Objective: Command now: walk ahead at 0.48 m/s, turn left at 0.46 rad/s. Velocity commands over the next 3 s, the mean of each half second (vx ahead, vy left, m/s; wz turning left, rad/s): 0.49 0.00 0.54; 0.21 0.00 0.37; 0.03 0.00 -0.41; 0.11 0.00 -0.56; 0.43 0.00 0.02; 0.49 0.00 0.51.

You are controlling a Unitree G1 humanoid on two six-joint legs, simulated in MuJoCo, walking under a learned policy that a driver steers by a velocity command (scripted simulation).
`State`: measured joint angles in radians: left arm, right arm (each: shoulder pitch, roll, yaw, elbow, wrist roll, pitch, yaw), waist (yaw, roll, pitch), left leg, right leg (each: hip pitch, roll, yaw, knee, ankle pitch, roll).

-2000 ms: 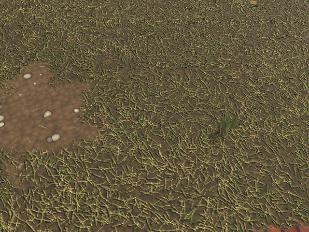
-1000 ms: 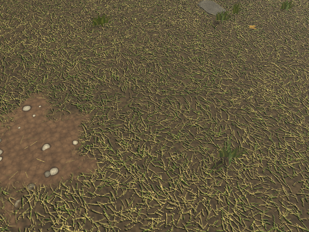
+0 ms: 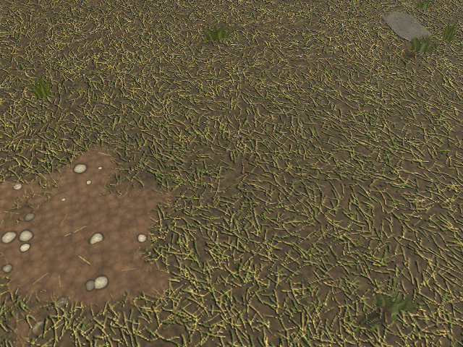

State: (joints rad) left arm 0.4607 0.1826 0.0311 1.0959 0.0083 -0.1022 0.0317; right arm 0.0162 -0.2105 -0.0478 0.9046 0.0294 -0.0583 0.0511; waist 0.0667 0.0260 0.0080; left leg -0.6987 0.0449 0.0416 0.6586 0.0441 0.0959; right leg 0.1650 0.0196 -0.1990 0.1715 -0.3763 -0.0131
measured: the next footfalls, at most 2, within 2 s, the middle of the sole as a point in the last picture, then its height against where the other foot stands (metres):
left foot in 0.10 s outside the picture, level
right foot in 0.56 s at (278, 322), level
